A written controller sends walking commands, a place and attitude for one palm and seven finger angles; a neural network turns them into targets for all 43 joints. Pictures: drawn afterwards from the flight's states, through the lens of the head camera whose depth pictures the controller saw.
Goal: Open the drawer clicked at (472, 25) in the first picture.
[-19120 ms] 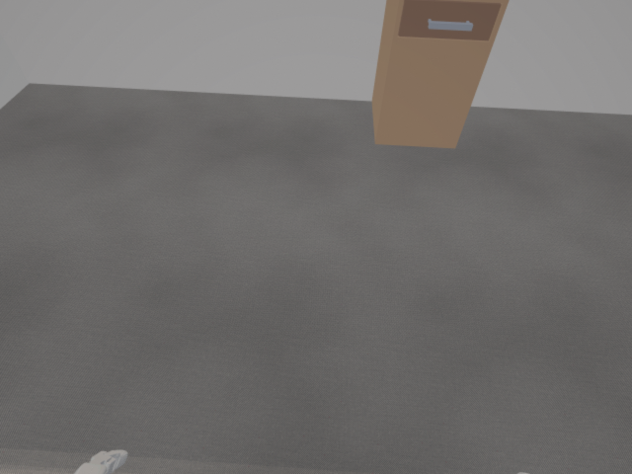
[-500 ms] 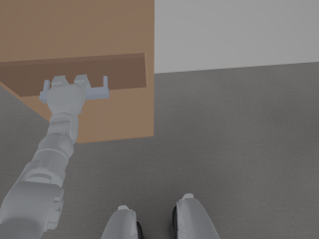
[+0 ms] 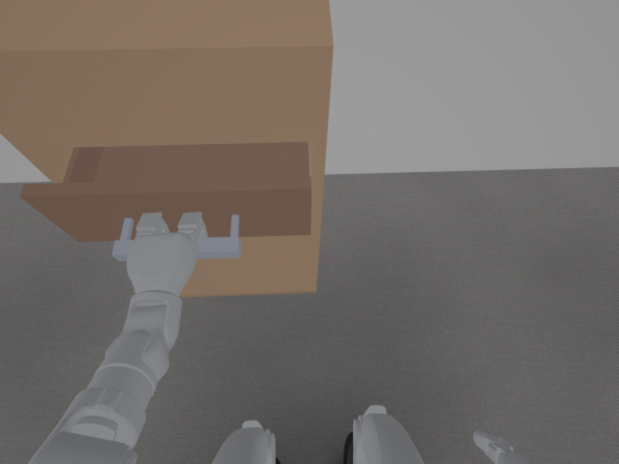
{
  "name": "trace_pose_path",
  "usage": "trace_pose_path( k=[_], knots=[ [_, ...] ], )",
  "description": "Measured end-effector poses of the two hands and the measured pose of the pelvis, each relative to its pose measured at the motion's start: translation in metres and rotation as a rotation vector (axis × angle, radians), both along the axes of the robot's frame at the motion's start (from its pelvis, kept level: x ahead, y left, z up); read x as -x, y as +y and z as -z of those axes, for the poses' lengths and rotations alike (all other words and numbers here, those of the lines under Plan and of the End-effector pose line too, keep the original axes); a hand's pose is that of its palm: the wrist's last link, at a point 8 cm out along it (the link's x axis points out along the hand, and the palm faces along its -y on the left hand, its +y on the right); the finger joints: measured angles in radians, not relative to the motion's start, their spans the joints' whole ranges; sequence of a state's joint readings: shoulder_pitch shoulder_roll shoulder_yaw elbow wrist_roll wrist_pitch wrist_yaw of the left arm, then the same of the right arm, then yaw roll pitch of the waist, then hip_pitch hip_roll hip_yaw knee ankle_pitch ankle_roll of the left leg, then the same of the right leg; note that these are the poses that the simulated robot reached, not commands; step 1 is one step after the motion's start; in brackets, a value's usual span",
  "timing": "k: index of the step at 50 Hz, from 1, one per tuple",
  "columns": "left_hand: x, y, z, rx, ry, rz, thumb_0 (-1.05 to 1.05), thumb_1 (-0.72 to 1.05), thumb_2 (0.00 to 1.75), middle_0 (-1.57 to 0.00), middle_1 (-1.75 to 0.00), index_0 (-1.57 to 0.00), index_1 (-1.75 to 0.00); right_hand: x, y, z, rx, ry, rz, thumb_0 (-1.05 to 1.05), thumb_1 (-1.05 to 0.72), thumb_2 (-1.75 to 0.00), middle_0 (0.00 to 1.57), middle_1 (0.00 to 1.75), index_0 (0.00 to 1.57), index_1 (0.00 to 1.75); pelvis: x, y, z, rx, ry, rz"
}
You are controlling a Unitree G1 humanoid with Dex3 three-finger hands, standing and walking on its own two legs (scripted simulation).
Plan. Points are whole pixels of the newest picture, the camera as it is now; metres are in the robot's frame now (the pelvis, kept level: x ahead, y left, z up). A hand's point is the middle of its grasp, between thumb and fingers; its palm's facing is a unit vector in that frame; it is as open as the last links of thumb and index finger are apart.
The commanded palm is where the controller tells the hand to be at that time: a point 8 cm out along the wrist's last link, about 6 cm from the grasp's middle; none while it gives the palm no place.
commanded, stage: pull the drawer open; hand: left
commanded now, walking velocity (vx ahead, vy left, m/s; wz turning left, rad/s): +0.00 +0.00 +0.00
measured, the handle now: (180, 236) +0.43 +0.20 -0.05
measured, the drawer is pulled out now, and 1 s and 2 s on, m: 0.08 0.21 0.30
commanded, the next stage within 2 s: none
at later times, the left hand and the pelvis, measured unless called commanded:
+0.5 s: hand (172, 318) +0.31 +0.20 -0.08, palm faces -0.05 -0.05 -1.00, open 5.5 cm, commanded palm +0.28 +0.20 -0.02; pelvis -0.01 +0.00 +0.00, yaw +0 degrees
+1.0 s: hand (167, 363) +0.25 +0.19 -0.07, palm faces -0.06 -0.05 -1.00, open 5.6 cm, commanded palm +0.22 +0.19 -0.02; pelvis -0.02 -0.02 -0.01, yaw +0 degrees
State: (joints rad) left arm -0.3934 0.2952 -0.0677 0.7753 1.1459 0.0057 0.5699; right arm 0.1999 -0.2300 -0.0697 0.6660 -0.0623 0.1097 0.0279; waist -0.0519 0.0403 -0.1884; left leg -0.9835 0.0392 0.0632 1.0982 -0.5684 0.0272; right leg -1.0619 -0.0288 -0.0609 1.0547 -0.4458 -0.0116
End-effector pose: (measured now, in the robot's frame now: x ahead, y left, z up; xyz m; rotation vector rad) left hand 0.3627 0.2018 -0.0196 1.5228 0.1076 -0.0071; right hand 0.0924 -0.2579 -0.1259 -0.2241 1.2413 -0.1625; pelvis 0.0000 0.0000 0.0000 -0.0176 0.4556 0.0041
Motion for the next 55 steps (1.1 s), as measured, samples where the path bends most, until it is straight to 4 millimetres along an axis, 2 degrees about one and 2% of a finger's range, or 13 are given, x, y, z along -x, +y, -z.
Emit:
trace_pose_path(
  k=[7,19,28,55],
  knots=[
    [0.018,-0.001,0.000,0.006,0.000,-0.004,0.01,0.72,0.80,-0.31,-1.35,-0.42,-1.35,-0.008,0.002,-0.002,-0.004,-0.036,-0.011,0.00,-0.91,-0.90,0.20,0.30,0.20,0.30,0.002,-0.001,-0.001,-0.003,-0.017,0.002],
    [0.056,-0.002,0.000,0.006,-0.016,-0.010,0.01,0.72,0.81,-0.31,-1.35,-0.42,-1.35,-0.006,0.002,-0.002,-0.010,-0.074,-0.017,0.00,-0.91,-0.90,0.20,0.30,0.20,0.30,0.009,-0.003,0.001,-0.008,-0.044,0.007],
    [0.076,-0.004,0.000,-0.002,-0.013,-0.020,0.01,0.71,0.81,-0.32,-1.35,-0.42,-1.35,-0.010,0.001,0.000,-0.014,-0.118,-0.029,0.00,-0.91,-0.90,0.20,0.30,0.20,0.30,0.016,-0.006,0.003,-0.015,-0.062,0.006],
    [0.139,-0.007,-0.001,0.006,0.001,-0.056,0.02,0.70,0.79,-0.32,-1.35,-0.42,-1.35,-0.047,-0.003,-0.007,-0.031,-0.263,-0.086,0.01,-0.91,-0.90,0.20,0.30,0.20,0.30,0.019,-0.019,0.007,-0.030,-0.085,0.009]
  ],
)
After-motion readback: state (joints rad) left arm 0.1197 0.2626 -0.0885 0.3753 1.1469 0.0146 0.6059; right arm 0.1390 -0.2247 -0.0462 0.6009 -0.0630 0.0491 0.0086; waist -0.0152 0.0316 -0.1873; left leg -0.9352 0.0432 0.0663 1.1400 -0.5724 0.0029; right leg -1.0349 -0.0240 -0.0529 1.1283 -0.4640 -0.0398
